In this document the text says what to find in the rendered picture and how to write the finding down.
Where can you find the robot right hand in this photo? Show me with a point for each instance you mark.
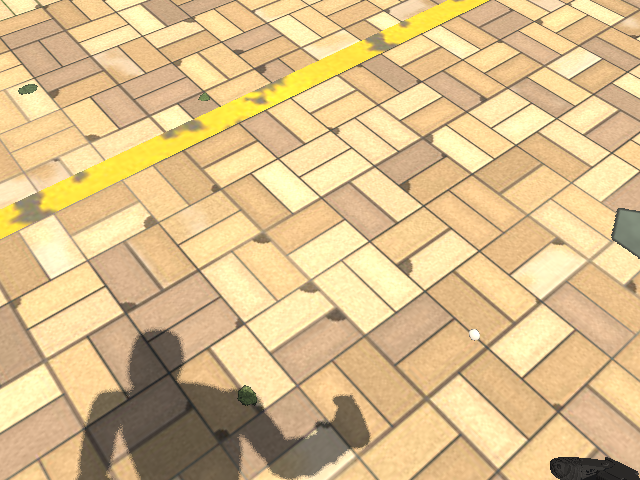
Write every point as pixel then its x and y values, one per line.
pixel 575 468

